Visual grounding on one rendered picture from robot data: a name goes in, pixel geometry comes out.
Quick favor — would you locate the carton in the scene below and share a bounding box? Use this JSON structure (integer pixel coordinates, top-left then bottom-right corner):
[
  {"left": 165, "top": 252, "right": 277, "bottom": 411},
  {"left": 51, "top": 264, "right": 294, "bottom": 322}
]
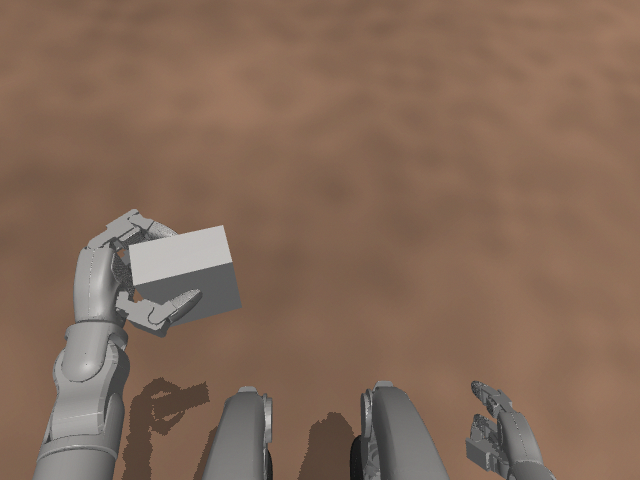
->
[{"left": 129, "top": 225, "right": 242, "bottom": 327}]

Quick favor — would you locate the right robot arm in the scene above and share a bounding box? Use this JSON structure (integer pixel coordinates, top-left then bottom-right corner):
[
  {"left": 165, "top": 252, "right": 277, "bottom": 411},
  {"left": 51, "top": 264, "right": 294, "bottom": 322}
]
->
[{"left": 507, "top": 462, "right": 556, "bottom": 480}]

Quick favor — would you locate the left robot hand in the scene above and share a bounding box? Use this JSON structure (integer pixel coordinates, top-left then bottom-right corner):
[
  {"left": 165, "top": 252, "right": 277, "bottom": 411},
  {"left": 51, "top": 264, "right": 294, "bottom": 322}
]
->
[{"left": 73, "top": 209, "right": 203, "bottom": 338}]

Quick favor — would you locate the left robot arm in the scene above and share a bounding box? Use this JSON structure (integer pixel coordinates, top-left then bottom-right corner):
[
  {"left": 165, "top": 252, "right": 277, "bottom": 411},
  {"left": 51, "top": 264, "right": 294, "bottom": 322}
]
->
[{"left": 32, "top": 320, "right": 130, "bottom": 480}]

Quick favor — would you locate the right robot hand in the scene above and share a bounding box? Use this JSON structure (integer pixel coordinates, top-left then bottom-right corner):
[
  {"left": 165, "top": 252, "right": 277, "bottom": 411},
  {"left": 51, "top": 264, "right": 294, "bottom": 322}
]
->
[{"left": 465, "top": 381, "right": 544, "bottom": 480}]

